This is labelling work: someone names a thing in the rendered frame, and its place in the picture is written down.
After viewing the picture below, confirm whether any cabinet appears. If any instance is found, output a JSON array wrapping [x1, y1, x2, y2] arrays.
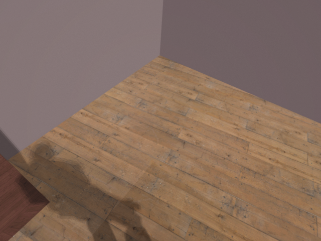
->
[[0, 154, 50, 241]]

